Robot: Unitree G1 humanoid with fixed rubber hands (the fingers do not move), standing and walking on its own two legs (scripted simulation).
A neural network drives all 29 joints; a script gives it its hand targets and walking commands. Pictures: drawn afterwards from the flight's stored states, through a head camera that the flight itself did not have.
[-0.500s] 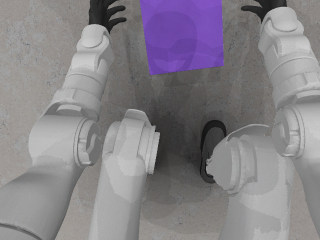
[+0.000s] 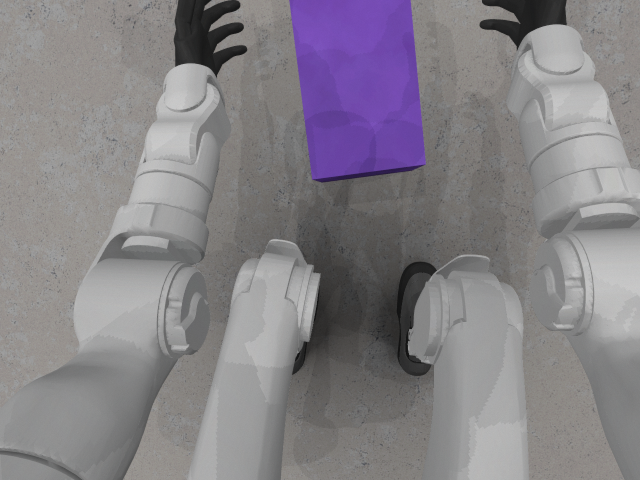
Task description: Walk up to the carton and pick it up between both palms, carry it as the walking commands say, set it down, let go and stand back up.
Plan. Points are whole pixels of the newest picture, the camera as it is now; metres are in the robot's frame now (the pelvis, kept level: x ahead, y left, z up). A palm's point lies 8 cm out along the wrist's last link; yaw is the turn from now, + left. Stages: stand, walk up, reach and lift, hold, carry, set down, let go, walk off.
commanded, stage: set down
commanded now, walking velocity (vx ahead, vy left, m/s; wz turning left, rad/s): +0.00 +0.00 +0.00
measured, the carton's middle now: (356, 80) +0.56 +0.01 -0.35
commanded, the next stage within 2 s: let go in 0.98 s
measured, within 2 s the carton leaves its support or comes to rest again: neither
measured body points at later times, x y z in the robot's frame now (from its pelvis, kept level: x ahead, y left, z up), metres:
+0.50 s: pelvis +0.03 +0.00 +0.14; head +0.34 -0.03 +0.46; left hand +0.52 +0.18 +0.02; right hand +0.56 -0.16 +0.01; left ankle +0.11 +0.11 -0.38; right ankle +0.13 -0.12 -0.38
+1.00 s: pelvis +0.05 -0.01 +0.25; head +0.34 -0.04 +0.59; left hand +0.52 +0.18 +0.13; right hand +0.56 -0.16 +0.12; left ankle +0.11 +0.11 -0.38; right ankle +0.13 -0.12 -0.38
